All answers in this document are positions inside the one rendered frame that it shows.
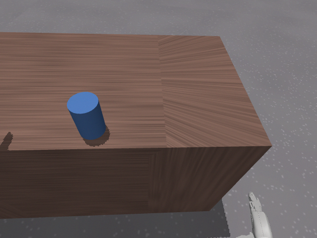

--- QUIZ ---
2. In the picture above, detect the right robot hand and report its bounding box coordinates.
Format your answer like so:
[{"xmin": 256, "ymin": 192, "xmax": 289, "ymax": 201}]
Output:
[{"xmin": 236, "ymin": 191, "xmax": 273, "ymax": 238}]

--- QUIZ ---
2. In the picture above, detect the can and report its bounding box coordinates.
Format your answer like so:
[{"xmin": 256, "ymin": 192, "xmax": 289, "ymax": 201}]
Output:
[{"xmin": 67, "ymin": 92, "xmax": 106, "ymax": 140}]

